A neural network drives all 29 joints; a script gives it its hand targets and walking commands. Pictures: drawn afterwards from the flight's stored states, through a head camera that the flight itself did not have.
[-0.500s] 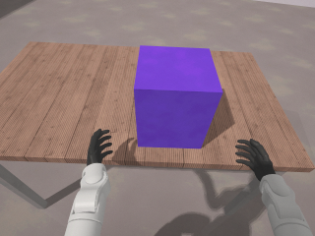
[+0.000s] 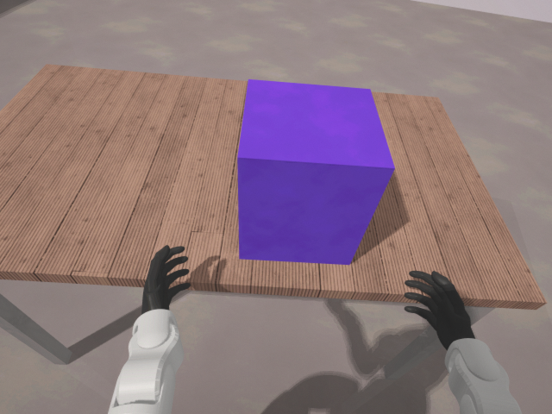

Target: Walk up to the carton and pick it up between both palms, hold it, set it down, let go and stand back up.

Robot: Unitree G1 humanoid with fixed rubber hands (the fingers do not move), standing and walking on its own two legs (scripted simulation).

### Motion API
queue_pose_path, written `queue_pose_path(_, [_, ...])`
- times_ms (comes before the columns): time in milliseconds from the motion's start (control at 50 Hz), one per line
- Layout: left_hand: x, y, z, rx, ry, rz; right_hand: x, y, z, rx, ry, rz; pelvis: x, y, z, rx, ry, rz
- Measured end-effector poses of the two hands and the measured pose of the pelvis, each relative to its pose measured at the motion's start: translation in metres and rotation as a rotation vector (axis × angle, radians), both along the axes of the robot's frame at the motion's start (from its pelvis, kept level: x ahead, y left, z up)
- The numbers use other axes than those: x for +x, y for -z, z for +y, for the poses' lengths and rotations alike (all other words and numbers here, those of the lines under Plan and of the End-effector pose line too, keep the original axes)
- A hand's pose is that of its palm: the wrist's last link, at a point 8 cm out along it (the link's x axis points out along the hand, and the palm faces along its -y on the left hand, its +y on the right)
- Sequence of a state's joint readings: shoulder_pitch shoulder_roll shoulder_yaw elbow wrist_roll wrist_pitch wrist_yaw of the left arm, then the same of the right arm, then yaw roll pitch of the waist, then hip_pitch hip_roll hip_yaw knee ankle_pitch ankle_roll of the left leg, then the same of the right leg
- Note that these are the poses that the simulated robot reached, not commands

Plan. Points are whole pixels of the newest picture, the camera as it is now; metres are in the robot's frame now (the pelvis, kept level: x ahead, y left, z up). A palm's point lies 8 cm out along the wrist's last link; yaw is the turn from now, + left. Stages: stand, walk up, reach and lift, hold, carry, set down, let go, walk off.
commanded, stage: set down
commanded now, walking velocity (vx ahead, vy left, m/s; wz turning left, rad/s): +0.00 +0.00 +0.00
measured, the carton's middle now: (302, 177) +0.51 -0.01 +0.05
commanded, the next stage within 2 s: let go in 1.90 s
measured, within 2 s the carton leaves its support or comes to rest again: neither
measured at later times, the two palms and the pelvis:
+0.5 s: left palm (152, 324) +0.25 +0.20 -0.01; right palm (452, 348) +0.24 -0.23 -0.01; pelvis +0.02 +0.00 +0.00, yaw +0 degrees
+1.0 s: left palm (148, 337) +0.25 +0.21 -0.04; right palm (436, 346) +0.25 -0.22 -0.03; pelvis +0.03 +0.00 +0.00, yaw +0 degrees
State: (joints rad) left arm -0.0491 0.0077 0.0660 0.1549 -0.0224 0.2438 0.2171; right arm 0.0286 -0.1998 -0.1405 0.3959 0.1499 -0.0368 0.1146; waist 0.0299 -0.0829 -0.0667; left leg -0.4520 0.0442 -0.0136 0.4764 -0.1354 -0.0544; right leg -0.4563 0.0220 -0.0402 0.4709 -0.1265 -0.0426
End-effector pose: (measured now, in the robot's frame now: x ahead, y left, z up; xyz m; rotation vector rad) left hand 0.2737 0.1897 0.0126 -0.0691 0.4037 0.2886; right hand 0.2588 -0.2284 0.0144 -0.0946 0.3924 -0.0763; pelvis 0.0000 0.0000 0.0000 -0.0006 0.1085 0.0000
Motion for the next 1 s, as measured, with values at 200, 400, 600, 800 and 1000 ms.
queue_pose_path(200, [-0.012,0.015,0.001,-0.003,0.009,0.062,-0.016,0.011,-0.009,-0.01,0.02,0.055,0.007,-0.001,-0.001,0.002,0.0,0.01])
queue_pose_path(400, [-0.02,0.021,0.007,0.024,0.017,0.085,-0.023,0.019,-0.005,0.017,0.039,0.072,0.013,-0.002,-0.004,0.005,-0.001,0.017])
queue_pose_path(600, [-0.019,0.025,0.009,0.023,0.055,0.106,-0.019,0.024,0.0,0.029,0.058,0.1,0.018,-0.002,-0.004,0.005,-0.001,0.024])
queue_pose_path(800, [-0.02,0.034,0.012,0.02,0.076,0.154,-0.012,0.027,0.001,0.023,0.057,0.116,0.026,-0.002,-0.004,0.005,-0.002,0.033])
queue_pose_path(1000, [-0.028,0.054,0.019,0.029,0.104,0.254,-0.012,0.04,0.008,0.029,0.064,0.173,0.035,-0.003,-0.003,0.004,-0.002,0.043])
